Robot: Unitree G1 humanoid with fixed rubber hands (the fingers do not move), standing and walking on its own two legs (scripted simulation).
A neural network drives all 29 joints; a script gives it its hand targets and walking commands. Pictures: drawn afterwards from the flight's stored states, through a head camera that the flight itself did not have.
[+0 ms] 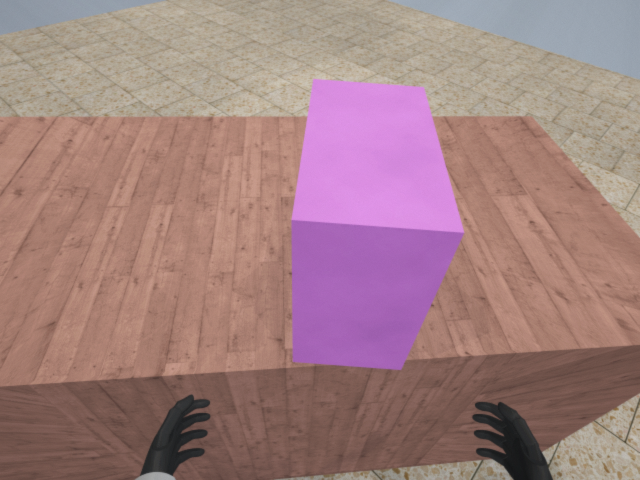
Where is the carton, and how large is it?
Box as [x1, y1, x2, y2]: [291, 79, 463, 369]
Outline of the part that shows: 313,79 291,220 293,361 400,369 463,234 461,222 423,87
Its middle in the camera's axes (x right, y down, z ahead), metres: +0.05 -0.01 +0.57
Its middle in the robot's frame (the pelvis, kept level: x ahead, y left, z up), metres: +0.44 -0.01 +0.07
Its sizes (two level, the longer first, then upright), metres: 0.296 0.162 0.296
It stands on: a pedestal, 0.70 m high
